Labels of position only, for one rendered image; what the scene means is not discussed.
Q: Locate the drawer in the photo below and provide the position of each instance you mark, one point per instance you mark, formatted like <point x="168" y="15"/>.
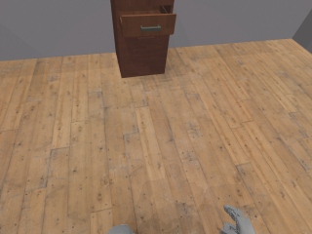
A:
<point x="131" y="18"/>

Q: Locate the handle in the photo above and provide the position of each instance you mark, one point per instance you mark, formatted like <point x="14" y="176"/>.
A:
<point x="150" y="38"/>
<point x="150" y="28"/>

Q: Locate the cabinet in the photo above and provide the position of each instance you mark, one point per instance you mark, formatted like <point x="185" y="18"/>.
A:
<point x="140" y="58"/>

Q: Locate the right robot hand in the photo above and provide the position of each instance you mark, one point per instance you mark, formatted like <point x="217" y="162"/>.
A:
<point x="243" y="224"/>

